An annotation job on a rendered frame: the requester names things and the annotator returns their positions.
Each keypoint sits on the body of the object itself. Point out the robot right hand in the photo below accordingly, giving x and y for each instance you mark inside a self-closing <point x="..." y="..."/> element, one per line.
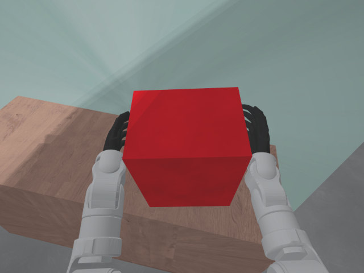
<point x="258" y="129"/>

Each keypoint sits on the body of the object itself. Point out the left robot forearm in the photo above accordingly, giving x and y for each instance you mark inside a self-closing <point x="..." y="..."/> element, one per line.
<point x="99" y="238"/>

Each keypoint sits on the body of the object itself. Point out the right robot forearm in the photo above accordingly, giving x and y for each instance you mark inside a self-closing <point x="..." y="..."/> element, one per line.
<point x="282" y="237"/>

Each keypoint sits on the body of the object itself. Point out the robot left hand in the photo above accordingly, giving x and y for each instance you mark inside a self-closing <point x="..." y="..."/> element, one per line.
<point x="114" y="138"/>

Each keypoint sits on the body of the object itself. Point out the carton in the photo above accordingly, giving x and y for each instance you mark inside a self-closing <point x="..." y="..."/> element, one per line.
<point x="187" y="147"/>

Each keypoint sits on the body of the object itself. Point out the robot right upper arm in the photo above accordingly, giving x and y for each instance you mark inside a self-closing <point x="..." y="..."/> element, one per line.
<point x="296" y="266"/>

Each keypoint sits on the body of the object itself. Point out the pedestal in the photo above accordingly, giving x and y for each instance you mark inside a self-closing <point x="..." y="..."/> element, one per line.
<point x="47" y="151"/>

